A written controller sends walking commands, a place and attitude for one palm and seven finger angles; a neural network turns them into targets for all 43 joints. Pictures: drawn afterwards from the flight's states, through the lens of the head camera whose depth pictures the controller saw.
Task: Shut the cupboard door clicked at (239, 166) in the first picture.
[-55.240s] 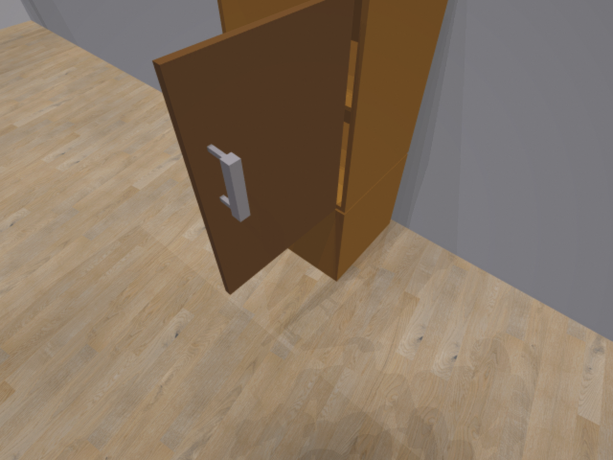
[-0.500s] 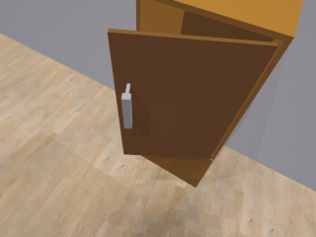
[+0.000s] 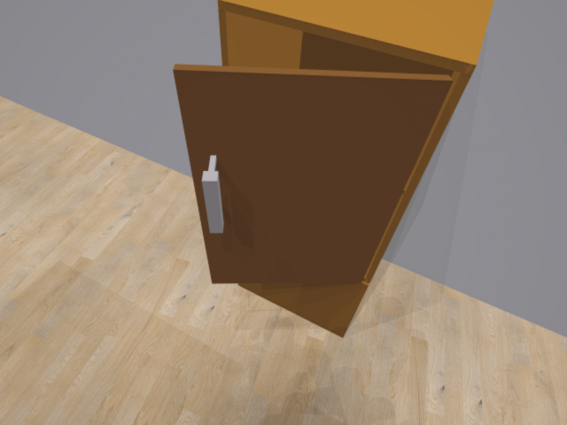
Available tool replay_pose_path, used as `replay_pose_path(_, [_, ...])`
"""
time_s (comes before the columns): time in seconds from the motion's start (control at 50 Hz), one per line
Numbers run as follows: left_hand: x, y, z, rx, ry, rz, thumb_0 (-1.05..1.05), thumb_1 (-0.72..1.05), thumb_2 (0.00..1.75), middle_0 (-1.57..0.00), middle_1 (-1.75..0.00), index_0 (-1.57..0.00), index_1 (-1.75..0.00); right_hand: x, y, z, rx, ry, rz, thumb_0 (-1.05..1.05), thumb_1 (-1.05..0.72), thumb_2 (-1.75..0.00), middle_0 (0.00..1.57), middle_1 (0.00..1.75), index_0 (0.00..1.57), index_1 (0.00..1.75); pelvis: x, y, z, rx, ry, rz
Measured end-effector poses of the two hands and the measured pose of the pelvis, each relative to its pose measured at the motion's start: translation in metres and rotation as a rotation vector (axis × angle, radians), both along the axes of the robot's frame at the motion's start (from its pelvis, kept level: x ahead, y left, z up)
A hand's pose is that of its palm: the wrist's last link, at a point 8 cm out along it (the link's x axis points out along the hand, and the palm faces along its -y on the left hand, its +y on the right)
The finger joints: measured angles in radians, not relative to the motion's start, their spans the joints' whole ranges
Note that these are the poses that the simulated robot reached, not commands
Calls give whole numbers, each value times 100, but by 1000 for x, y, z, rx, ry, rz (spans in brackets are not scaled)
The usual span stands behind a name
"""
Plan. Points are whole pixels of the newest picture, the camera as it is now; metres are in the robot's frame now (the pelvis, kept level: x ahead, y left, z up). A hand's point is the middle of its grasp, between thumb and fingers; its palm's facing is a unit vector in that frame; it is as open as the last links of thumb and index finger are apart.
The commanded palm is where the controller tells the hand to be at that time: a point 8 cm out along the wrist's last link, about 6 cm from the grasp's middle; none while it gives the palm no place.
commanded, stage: look again from close up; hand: left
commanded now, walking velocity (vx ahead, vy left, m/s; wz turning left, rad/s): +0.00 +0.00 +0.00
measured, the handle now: (214, 195) +0.49 +0.15 +0.02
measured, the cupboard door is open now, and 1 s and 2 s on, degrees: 30 30 30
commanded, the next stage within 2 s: shuffle to correct the standing spot in 0.50 s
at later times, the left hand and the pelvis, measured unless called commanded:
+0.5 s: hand out of the picture -0.03 +0.19 -0.19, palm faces +0.04 -0.98 -0.21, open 7.3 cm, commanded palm none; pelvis -0.02 +0.01 -0.01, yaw +1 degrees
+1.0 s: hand out of the picture -0.06 +0.14 -0.19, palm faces +0.07 -0.99 -0.12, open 7.3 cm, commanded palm none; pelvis +0.00 -0.01 -0.01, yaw +2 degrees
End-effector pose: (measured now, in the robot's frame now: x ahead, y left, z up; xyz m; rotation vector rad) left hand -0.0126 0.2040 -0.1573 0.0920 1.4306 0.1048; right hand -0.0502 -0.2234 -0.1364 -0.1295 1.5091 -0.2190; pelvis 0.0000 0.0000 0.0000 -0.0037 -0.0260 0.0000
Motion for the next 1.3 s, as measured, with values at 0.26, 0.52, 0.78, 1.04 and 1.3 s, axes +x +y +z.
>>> replay_pose_path(0.26, [-12, 20, 1, 67, -75, 0, 0, 91, 90, -20, -30, -20, -30, 36, 15, -18, 41, -165, 72, 2, -93, -90, 20, 30, 20, 30, -16, 7, -11, -20, -22, 28])
replay_pose_path(0.52, [-26, 40, 2, 83, -104, 8, 0, 91, 90, -20, -30, -20, -30, 75, -12, 1, -36, -294, 128, 1, -92, -90, 20, 30, 20, 30, -24, 10, -10, -15, -6, 24])
replay_pose_path(0.78, [-44, 33, -1, 58, -30, 15, 0, 91, 90, -19, -30, -20, -30, 72, -18, 6, -49, -243, 130, 1, -91, -90, 20, 30, 20, 30, -20, 4, -7, -16, 6, 23])
replay_pose_path(1.04, [-50, -18, -8, -15, 41, 71, 0, 91, 90, -19, -30, -20, -30, 61, -16, -7, -4, -141, 91, 1, -91, -90, 20, 30, 20, 30, 6, -17, -11, -27, 23, 39])
replay_pose_path(1.3, [15, -36, -12, -15, 20, 19, 0, 91, 90, -20, -30, -20, -30, 78, -36, -12, -22, -132, 17, 1, -92, -90, 20, 30, 20, 30, 37, -40, -15, -10, 30, -2])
